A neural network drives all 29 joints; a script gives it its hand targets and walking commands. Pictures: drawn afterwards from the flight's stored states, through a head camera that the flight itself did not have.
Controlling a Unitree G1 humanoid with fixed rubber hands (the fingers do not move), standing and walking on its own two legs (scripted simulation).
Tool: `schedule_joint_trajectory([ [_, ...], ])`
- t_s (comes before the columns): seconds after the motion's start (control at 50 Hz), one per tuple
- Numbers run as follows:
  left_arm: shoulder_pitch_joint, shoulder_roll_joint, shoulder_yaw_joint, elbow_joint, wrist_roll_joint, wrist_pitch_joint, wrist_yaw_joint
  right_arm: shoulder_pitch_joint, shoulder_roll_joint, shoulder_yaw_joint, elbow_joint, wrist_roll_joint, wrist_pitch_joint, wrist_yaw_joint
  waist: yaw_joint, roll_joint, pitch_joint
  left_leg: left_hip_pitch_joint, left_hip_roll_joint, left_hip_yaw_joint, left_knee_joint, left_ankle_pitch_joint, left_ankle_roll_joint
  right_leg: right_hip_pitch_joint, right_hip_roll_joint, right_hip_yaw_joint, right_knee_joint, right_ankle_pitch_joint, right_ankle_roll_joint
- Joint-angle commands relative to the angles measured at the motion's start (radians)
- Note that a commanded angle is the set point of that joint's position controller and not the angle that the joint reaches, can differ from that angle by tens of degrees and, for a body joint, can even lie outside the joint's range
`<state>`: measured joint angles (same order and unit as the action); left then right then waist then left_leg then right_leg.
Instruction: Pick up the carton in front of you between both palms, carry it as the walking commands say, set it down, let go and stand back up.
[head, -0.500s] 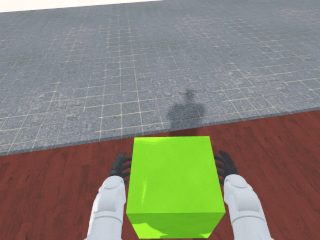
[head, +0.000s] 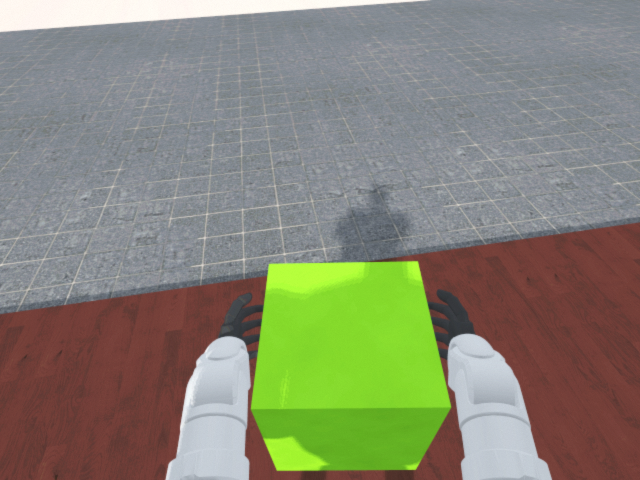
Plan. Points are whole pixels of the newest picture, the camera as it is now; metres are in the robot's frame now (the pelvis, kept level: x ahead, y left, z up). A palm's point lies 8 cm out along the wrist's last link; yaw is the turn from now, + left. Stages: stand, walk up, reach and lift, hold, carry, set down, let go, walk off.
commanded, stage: reach and lift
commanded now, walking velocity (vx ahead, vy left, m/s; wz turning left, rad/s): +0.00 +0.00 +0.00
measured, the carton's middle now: (344, 370) +0.31 +0.00 -0.05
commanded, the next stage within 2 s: hold in 0.52 s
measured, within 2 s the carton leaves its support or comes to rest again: neither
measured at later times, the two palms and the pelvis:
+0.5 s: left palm (231, 341) +0.30 +0.15 +0.04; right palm (461, 338) +0.30 -0.15 +0.04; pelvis +0.02 +0.00 +0.01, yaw +0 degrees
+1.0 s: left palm (227, 330) +0.30 +0.15 +0.06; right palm (464, 327) +0.30 -0.15 +0.06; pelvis +0.02 +0.00 +0.00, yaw +0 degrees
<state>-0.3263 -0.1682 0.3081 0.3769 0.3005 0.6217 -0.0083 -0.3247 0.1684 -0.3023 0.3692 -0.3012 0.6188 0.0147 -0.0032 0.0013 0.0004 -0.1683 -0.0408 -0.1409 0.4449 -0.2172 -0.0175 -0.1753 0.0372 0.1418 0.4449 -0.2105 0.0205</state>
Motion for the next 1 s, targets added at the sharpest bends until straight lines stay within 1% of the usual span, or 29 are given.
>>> schedule_joint_trajectory([
  [0.0,-0.515,-0.942,-0.569,-0.002,-0.237,-0.018,-0.248,-0.495,0.947,0.564,0.014,0.232,-0.014,0.242,0.001,-0.002,-0.265,0.072,-0.057,0.083,-0.085,0.114,0.001,0.093,0.061,-0.087,-0.080,0.114,-0.004],
  [0.26,-0.414,-0.927,-0.609,-0.099,-0.267,0.014,-0.241,-0.394,0.930,0.602,-0.079,0.261,0.019,0.234,0.001,0.001,-0.270,0.123,-0.065,0.077,-0.108,0.243,-0.006,0.155,0.067,-0.077,-0.103,0.250,0.003],
  [0.36,-0.398,-0.923,-0.618,-0.123,-0.275,0.026,-0.239,-0.378,0.925,0.610,-0.104,0.267,0.031,0.233,0.000,0.000,-0.262,0.132,-0.065,0.074,-0.115,0.256,-0.007,0.166,0.067,-0.075,-0.110,0.262,0.004],
  [0.48,-0.400,-0.918,-0.620,-0.138,-0.279,0.040,-0.238,-0.380,0.919,0.612,-0.119,0.269,0.044,0.233,0.001,0.001,-0.246,0.136,-0.064,0.074,-0.122,0.243,-0.008,0.166,0.067,-0.075,-0.116,0.246,0.004],
  [0.52,-0.406,-0.922,-0.640,-0.162,-0.291,0.045,-0.238,-0.386,0.925,0.633,-0.144,0.281,0.050,0.233,0.001,0.001,-0.259,0.146,-0.064,0.073,-0.124,0.254,-0.008,0.174,0.067,-0.075,-0.118,0.256,0.004],
  [0.58,-0.402,-0.923,-0.687,-0.227,-0.320,0.067,-0.232,-0.384,0.930,0.683,-0.208,0.312,0.073,0.228,0.002,-0.001,-0.295,0.177,-0.063,0.070,-0.128,0.306,-0.009,0.204,0.068,-0.070,-0.123,0.306,0.006],
  [0.6,-0.394,-0.915,-0.685,-0.234,-0.320,0.079,-0.230,-0.376,0.922,0.682,-0.214,0.312,0.084,0.225,0.003,-0.002,-0.286,0.179,-0.063,0.069,-0.132,0.303,-0.010,0.207,0.067,-0.069,-0.128,0.303,0.007],
  [0.7,-0.387,-0.872,-0.617,-0.176,-0.277,0.115,-0.230,-0.369,0.879,0.609,-0.156,0.269,0.118,0.226,0.002,0.000,-0.149,0.131,-0.060,0.079,-0.160,0.141,-0.003,0.157,0.061,-0.077,-0.154,0.141,0.001],
  [0.74,-0.416,-0.879,-0.614,-0.171,-0.278,0.115,-0.236,-0.398,0.885,0.605,-0.150,0.270,0.118,0.231,0.003,0.001,-0.148,0.127,-0.058,0.080,-0.158,0.116,-0.001,0.149,0.060,-0.080,-0.153,0.117,-0.002],
  [0.82,-0.471,-0.901,-0.622,-0.172,-0.288,0.107,-0.243,-0.450,0.906,0.611,-0.148,0.279,0.111,0.237,0.002,0.002,-0.186,0.135,-0.057,0.081,-0.148,0.115,-0.002,0.153,0.059,-0.082,-0.143,0.117,-0.004],
  [0.84,-0.501,-0.903,-0.631,-0.169,-0.297,0.109,-0.241,-0.460,0.909,0.611,-0.143,0.283,0.110,0.233,0.011,0.013,-0.241,0.026,0.115,0.046,-0.067,-0.070,0.013,0.065,-0.105,-0.048,-0.047,-0.062,-0.009],
  [0.86,-0.490,-0.907,-0.643,-0.186,-0.306,0.107,-0.238,-0.463,0.912,0.628,-0.158,0.293,0.111,0.228,0.006,0.018,-0.241,-0.011,0.101,0.010,-0.089,-0.308,0.022,0.014,-0.089,-0.024,-0.067,-0.289,-0.015],
  [0.88,-0.501,-0.907,-0.664,-0.213,-0.321,0.109,-0.233,-0.467,0.912,0.642,-0.186,0.306,0.113,0.224,0.005,0.016,-0.209,-0.075,0.097,0.004,-0.102,-0.496,0.031,-0.050,-0.080,-0.027,-0.071,-0.469,-0.017],
  [0.9,-0.515,-0.908,-0.677,-0.234,-0.333,0.115,-0.228,-0.483,0.914,0.658,-0.214,0.318,0.119,0.219,0.005,0.015,-0.179,-0.114,0.102,0.013,-0.096,-0.533,0.033,-0.083,-0.076,-0.038,-0.059,-0.498,-0.015],
  [0.94,-0.499,-0.903,-0.715,-0.277,-0.360,0.138,-0.217,-0.480,0.908,0.701,-0.260,0.345,0.142,0.205,0.011,0.017,-0.223,-0.107,0.112,0.045,-0.053,-0.395,0.031,-0.078,-0.079,-0.078,-0.005,-0.350,-0.018],
  [0.96,-0.486,-0.895,-0.741,-0.308,-0.377,0.156,-0.211,-0.470,0.897,0.730,-0.292,0.360,0.161,0.198,0.009,0.017,-0.271,-0.096,0.111,0.058,-0.025,-0.351,0.031,-0.073,-0.086,-0.089,0.010,-0.304,-0.025],
  [0.98,-0.481,-0.879,-0.766,-0.340,-0.394,0.179,-0.204,-0.459,0.882,0.754,-0.325,0.374,0.184,0.190,0.008,0.013,-0.301,-0.102,0.111,0.060,-0.005,-0.355,0.032,-0.072,-0.098,-0.082,0.010,-0.319,-0.035],
])
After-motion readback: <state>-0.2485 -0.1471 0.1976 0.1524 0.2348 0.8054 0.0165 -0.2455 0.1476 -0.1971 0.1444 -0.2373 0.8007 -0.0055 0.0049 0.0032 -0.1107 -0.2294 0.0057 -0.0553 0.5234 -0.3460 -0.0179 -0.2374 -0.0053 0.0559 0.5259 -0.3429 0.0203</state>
